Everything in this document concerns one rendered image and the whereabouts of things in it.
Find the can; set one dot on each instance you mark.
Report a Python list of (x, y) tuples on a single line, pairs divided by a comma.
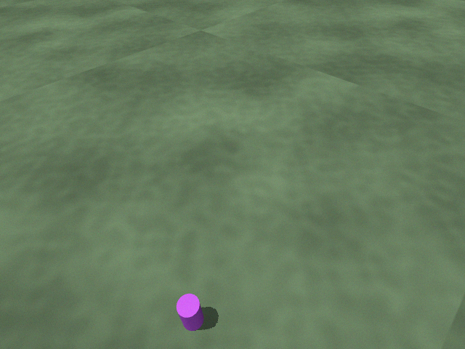
[(190, 312)]

